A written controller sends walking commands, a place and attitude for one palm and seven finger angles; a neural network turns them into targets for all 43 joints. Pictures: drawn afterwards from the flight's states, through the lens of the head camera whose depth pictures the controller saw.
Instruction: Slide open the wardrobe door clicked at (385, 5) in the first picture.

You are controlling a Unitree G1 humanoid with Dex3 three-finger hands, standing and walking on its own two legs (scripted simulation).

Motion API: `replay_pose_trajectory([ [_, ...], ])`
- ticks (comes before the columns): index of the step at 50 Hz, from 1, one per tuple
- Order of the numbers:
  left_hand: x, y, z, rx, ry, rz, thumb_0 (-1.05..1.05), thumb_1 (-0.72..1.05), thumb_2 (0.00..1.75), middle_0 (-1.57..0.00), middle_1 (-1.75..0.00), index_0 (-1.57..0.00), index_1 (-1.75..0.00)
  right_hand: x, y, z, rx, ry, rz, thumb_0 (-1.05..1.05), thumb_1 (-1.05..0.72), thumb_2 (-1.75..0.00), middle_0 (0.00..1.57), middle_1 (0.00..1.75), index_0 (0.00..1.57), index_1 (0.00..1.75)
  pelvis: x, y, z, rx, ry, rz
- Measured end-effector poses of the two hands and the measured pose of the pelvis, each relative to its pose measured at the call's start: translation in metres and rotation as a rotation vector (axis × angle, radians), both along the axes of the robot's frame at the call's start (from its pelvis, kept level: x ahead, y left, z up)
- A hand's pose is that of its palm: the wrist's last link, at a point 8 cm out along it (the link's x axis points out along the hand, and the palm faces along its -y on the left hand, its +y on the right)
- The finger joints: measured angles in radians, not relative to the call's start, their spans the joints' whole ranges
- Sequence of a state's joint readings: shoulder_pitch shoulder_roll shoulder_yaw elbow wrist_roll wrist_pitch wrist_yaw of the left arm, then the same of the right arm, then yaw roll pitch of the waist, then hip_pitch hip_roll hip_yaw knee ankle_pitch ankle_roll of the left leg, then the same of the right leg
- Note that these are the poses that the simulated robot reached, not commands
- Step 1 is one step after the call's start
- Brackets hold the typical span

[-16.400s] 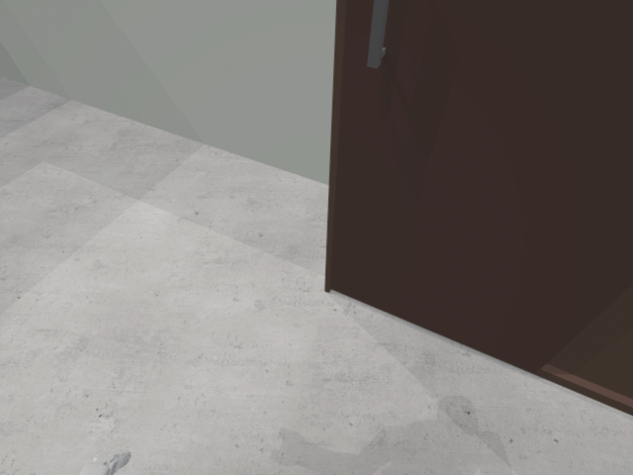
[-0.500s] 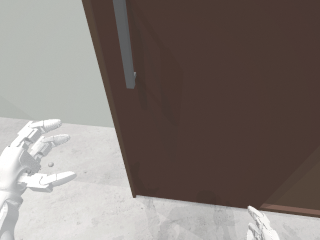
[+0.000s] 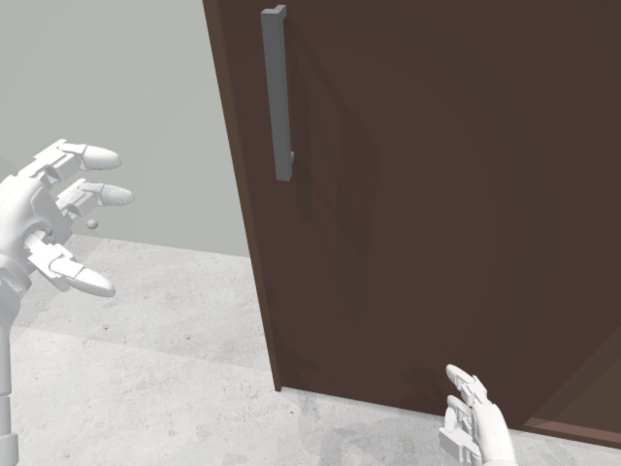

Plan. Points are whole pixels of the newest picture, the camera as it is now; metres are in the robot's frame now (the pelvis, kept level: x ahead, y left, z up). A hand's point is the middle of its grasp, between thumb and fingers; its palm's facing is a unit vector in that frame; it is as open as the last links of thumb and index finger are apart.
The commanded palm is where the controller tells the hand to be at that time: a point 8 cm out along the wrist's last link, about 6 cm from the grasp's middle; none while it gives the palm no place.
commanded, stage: raise the hand with hooked fingers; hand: left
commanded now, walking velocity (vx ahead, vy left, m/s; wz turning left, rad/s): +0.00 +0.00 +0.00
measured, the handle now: (282, 100) +0.51 +0.12 +0.26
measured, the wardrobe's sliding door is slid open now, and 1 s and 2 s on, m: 0.00 0.00 0.00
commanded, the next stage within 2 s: move the hooked fingers beside the handle in 0.64 s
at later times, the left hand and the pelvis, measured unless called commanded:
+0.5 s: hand (94, 179) +0.29 +0.26 +0.26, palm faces +0.07 -0.99 -0.12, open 14.0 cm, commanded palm +0.25 +0.30 +0.28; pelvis +0.01 -0.02 +0.00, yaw -1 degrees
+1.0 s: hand (130, 177) +0.32 +0.25 +0.25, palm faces +0.03 -0.99 -0.13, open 14.0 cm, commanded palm +0.28 +0.29 +0.27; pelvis +0.01 -0.02 +0.00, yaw +0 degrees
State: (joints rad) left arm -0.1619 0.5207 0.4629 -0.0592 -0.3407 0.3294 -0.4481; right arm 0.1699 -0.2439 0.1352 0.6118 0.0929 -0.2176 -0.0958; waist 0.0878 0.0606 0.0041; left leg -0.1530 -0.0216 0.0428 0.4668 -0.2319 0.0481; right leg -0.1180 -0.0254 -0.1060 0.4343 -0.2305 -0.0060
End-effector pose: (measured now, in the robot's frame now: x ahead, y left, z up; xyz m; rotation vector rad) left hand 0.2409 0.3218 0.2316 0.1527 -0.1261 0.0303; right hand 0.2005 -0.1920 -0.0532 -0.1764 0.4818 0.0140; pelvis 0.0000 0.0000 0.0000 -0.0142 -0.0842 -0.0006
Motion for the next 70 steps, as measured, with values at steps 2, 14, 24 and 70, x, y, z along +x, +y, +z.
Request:
replay_pose_trajectory([
  [2,-0.001,0.002,0.017,0.007,-0.058,-0.003,-0.01,-0.49,0.3,-0.31,-1.19,-0.3,-1.19,-0.001,-0.002,0.0,-0.004,0.008,-0.001,0.02,-0.9,-0.9,0.2,0.3,0.2,0.3,0.001,-0.002,0.001,-0.001,-0.004,-0.001],
  [14,0.027,0.006,0.034,0.001,0.064,0.011,-0.01,-0.51,0.3,-0.3,-1.2,-0.3,-1.2,-0.006,-0.033,-0.009,-0.002,0.045,-0.051,0.02,-0.9,-0.9,0.2,0.3,0.2,0.3,-0.001,-0.007,0.0,0.007,0.018,0.0],
  [24,0.023,-0.007,0.034,-0.029,-0.04,0.009,-0.01,-0.5,0.3,-0.31,-1.2,-0.3,-1.2,0.001,-0.043,-0.002,-0.012,0.02,-0.061,0.02,-0.9,-0.9,0.2,0.3,0.2,0.3,0.008,-0.017,0.0,0.008,0.009,-0.013],
  [70,0.077,-0.038,0.023,-0.053,0.021,-0.037,-0.01,-0.5,0.3,-0.3,-1.2,-0.3,-1.2,0.001,-0.05,-0.014,-0.019,0.095,-0.101,0.02,-0.9,-0.9,0.2,0.3,0.2,0.3,0.017,-0.016,0.0,0.012,0.033,-0.005],
])
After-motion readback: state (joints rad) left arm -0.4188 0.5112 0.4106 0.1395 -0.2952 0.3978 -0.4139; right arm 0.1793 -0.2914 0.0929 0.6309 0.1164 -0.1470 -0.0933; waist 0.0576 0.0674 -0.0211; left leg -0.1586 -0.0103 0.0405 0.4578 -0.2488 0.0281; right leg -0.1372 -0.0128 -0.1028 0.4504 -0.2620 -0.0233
